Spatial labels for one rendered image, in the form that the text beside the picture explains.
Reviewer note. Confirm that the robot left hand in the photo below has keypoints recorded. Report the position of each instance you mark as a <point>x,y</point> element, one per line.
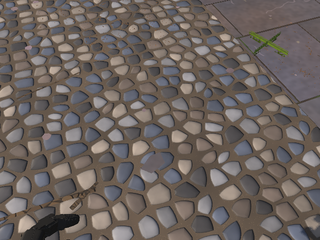
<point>49,225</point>

